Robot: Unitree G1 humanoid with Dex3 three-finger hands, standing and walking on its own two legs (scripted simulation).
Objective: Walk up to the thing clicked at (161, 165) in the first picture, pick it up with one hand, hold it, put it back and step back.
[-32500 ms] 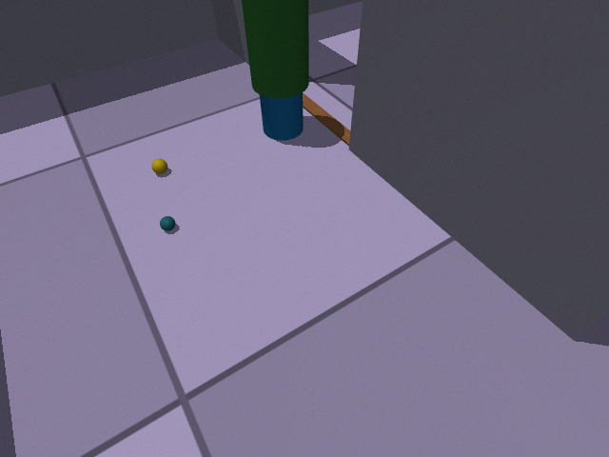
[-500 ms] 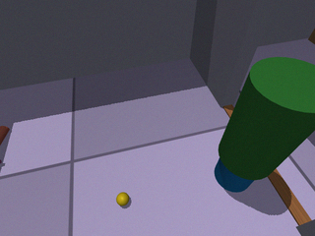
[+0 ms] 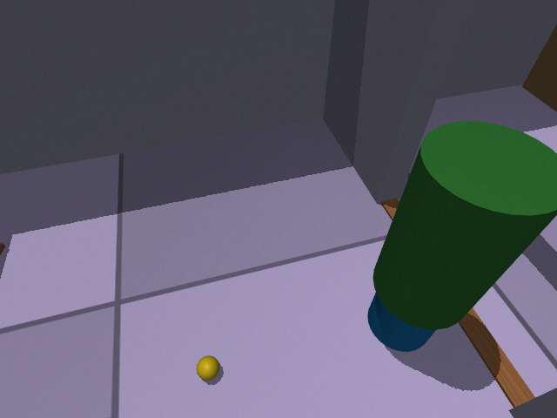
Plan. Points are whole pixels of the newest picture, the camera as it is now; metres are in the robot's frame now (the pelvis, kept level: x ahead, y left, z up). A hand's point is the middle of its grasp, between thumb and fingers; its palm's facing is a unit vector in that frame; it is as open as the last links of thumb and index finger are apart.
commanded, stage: walk up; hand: left
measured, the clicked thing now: (208, 367) +0.42 +0.26 -0.74
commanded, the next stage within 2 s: stand in 0.54 s
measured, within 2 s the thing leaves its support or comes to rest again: neither
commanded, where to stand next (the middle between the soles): +0.05 +0.02 m, yaw +1 degrees
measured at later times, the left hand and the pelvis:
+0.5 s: hand out of the picture +0.08 +0.26 -0.16, palm faces +0.01 -0.94 -0.33, open 7.4 cm; pelvis +0.01 +0.01 +0.00, yaw +0 degrees
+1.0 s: hand out of the picture +0.09 +0.26 -0.15, palm faces -0.01 -0.94 -0.35, open 7.4 cm; pelvis +0.01 +0.01 +0.00, yaw +1 degrees
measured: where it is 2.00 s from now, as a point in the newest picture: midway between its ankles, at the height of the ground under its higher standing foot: outside the picture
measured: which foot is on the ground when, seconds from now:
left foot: down 0.00-1.00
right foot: down 0.00-1.00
